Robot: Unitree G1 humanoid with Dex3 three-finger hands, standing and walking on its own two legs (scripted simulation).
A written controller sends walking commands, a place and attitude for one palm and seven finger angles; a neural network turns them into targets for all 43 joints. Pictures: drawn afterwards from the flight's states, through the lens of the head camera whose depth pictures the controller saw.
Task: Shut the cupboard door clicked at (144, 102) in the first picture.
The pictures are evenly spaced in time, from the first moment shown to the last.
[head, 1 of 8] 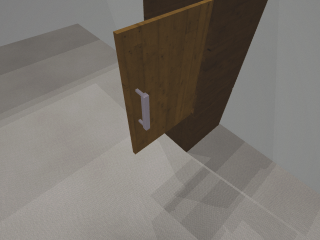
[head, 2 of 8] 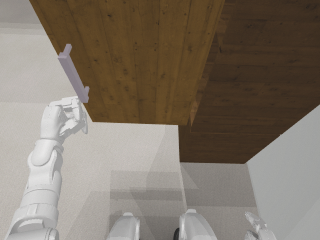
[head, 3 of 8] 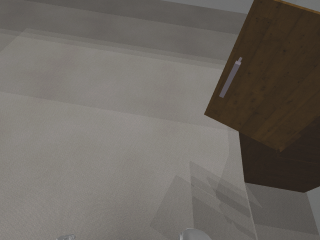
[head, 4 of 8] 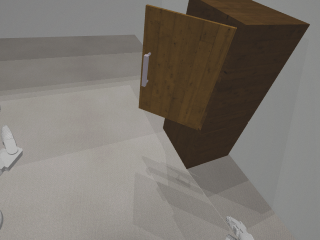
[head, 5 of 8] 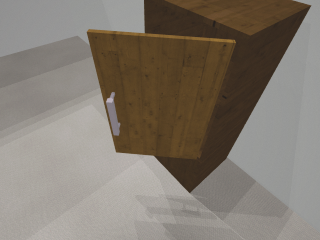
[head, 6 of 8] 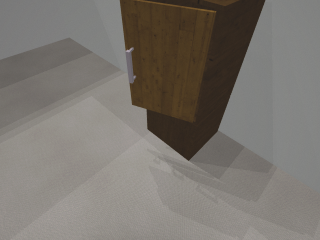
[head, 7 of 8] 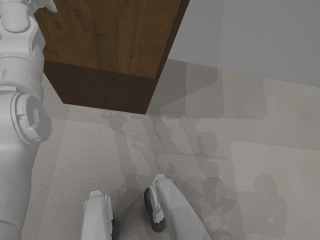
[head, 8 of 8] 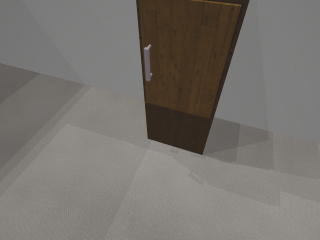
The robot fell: no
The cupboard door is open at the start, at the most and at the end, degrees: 90 90 0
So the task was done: yes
